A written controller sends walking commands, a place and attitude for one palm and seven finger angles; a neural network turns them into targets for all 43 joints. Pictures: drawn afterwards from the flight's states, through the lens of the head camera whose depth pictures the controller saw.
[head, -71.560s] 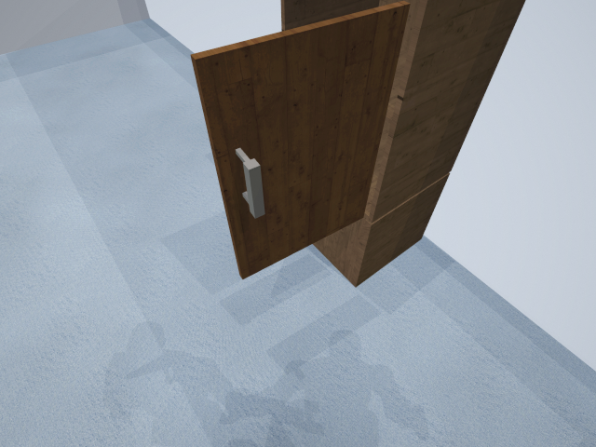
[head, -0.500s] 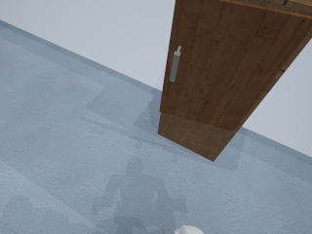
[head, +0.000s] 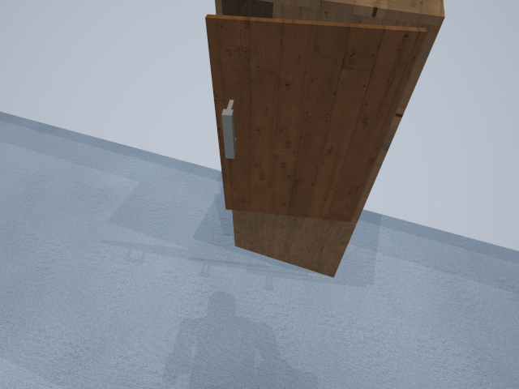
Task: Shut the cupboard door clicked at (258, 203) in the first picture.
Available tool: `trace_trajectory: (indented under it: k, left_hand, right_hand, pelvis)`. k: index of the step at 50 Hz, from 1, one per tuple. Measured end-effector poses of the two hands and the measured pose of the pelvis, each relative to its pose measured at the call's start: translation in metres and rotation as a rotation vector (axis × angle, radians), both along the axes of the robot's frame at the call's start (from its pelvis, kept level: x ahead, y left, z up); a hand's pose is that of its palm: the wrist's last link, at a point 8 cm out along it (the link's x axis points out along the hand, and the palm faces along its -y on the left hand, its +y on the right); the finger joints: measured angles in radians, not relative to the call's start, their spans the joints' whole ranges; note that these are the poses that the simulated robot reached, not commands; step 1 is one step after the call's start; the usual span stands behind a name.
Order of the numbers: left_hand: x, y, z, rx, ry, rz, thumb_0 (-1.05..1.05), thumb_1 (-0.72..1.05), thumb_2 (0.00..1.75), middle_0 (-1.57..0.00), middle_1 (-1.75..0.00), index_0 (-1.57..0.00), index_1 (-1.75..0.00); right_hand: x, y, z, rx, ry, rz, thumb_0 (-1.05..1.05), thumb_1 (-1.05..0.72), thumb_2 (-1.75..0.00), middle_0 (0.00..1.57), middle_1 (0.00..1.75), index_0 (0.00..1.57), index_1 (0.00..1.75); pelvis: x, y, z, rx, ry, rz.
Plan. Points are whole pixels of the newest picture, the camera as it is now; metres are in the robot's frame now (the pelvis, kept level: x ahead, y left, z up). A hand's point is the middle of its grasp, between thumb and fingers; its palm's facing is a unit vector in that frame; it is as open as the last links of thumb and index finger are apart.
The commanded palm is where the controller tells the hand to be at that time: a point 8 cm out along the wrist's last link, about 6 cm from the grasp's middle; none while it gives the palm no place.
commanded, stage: take the last steps up to it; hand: left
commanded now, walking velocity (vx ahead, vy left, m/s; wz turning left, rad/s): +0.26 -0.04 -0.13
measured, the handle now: (230, 129) +0.67 +0.10 +0.01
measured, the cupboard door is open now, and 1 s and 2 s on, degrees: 13 13 13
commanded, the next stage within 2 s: come to a stop and stand still in 0.40 s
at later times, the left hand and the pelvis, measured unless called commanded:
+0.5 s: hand (191, 350) +0.23 +0.14 -0.18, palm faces -0.09 -0.98 -0.20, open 7.4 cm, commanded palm none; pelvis +0.14 -0.04 -0.02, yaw -6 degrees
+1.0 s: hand (179, 334) +0.26 +0.18 -0.19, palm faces +0.01 -0.98 -0.19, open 7.3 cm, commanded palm none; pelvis +0.19 -0.01 -0.01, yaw -4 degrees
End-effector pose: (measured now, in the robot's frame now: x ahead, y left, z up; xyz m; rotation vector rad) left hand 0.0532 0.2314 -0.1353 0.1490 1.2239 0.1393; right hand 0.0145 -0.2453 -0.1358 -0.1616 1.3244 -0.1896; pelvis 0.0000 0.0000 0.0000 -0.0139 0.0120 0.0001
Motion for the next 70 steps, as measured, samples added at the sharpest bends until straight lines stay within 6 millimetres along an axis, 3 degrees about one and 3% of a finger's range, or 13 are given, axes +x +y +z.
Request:
trace_trajectory:
  k: [5,9,14,19,25,29,39,43,47,52,57,63,70]
  left_hand:
    - [-0.01,0.015,-0.025,-0.038,0.092,0.032,0.0,0.92,0.9,-0.2,-0.3,-0.2,-0.3]
    - [0.001,0.019,-0.022,-0.045,0.17,-0.011,0.01,0.92,0.9,-0.2,-0.3,-0.2,-0.3]
    - [0.047,0.016,-0.007,-0.038,0.127,-0.028,0.01,0.92,0.9,-0.19,-0.3,-0.2,-0.3]
    - [0.104,-0.003,-0.002,-0.019,0.079,-0.065,0.01,0.91,0.9,-0.19,-0.3,-0.2,-0.3]
    - [0.17,-0.04,-0.013,0.014,0.019,-0.11,0.01,0.91,0.9,-0.19,-0.3,-0.2,-0.3]
    - [0.185,-0.058,-0.007,0.018,0.014,-0.074,0.0,0.92,0.9,-0.2,-0.3,-0.2,-0.3]
    - [0.2,-0.056,-0.008,0.019,0.067,-0.036,0.0,0.93,0.9,-0.2,-0.3,-0.2,-0.3]
    - [0.201,-0.041,-0.016,0.004,0.072,-0.011,0.0,0.92,0.9,-0.2,-0.3,-0.2,-0.3]
    - [0.201,-0.02,-0.028,-0.006,0.079,0.012,0.0,0.91,0.9,-0.2,-0.3,-0.2,-0.3]
    - [0.196,0.001,-0.021,0.009,0.103,-0.001,0.0,0.91,0.9,-0.2,-0.3,-0.2,-0.3]
    - [0.183,0.015,-0.015,0.025,0.115,-0.025,0.0,0.91,0.9,-0.2,-0.3,-0.2,-0.3]
    - [0.164,0.011,-0.011,0.025,0.137,-0.065,0.0,0.91,0.9,-0.19,-0.3,-0.2,-0.3]
    - [0.145,-0.026,-0.005,0.011,0.076,-0.081,0.0,0.91,0.9,-0.19,-0.3,-0.2,-0.3]
  right_hand:
    - [0.035,0.014,0.002,-0.039,-0.074,0.017,0.01,-0.91,-0.9,0.2,0.3,0.2,0.3]
    - [0.039,0.023,0.01,-0.044,-0.085,-0.022,0.01,-0.91,-0.9,0.2,0.3,0.2,0.3]
    - [0.026,0.031,0.014,-0.015,0.025,-0.051,0.0,-0.91,-0.9,0.2,0.3,0.2,0.3]
    - [0.017,0.029,0.005,0.036,0.139,-0.1,0.01,-0.91,-0.9,0.2,0.3,0.2,0.3]
    - [0.033,0.005,-0.025,0.093,0.219,-0.165,0.01,-0.91,-0.9,0.2,0.3,0.2,0.3]
    - [0.077,-0.017,-0.026,0.08,0.201,-0.14,0.01,-0.91,-0.9,0.2,0.3,0.2,0.3]
    - [0.215,-0.039,-0.008,0.014,-0.018,-0.045,0.01,-0.91,-0.9,0.2,0.3,0.19,0.3]
    - [0.252,-0.032,0.0,-0.019,-0.088,-0.007,0.0,-0.91,-0.9,0.2,0.3,0.19,0.3]
    - [0.27,-0.019,0.006,-0.054,-0.135,0.028,0.0,-0.91,-0.9,0.2,0.3,0.19,0.3]
    - [0.263,-0.004,0.02,-0.078,-0.148,0.036,0.0,-0.91,-0.9,0.2,0.3,0.2,0.3]
    - [0.236,0.005,0.024,-0.074,-0.133,0.007,0.0,-0.91,-0.9,0.2,0.3,0.2,0.3]
    - [0.178,-0.003,0.022,-0.072,-0.082,-0.071,0.0,-0.92,-0.9,0.21,0.3,0.2,0.3]
    - [0.094,-0.027,0.005,-0.03,0.047,-0.131,0.0,-0.92,-0.9,0.2,0.3,0.2,0.3]
  pelvis:
    - [0.024,0.012,-0.011,-0.01,-0.001,-0.018]
    - [0.044,0.015,-0.004,-0.005,-0.001,-0.053]
    - [0.071,0.011,0.007,-0.008,0.001,-0.057]
    - [0.099,-0.005,0.005,0.005,-0.003,-0.075]
    - [0.143,-0.038,-0.017,0.027,-0.01,-0.097]
    - [0.162,-0.048,-0.011,0.003,-0.013,-0.075]
    - [0.19,-0.048,-0.002,0.005,0.001,-0.07]
    - [0.195,-0.035,-0.005,-0.004,-0.005,-0.059]
    - [0.198,-0.019,-0.011,-0.008,-0.014,-0.058]
    - [0.19,-0.008,-0.002,-0.032,-0.007,-0.073]
    - [0.177,-0.005,0.004,-0.04,0.009,-0.091]
    - [0.158,-0.01,0.006,-0.046,0.005,-0.105]
    - [0.133,-0.032,0.003,-0.014,-0.013,-0.085]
